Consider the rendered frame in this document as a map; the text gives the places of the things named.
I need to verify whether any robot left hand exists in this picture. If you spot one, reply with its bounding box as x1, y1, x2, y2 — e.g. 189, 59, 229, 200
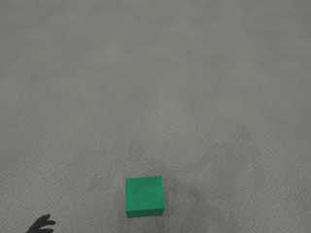
26, 214, 55, 233

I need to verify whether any carton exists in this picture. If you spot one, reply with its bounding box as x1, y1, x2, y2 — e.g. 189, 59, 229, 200
125, 176, 165, 218

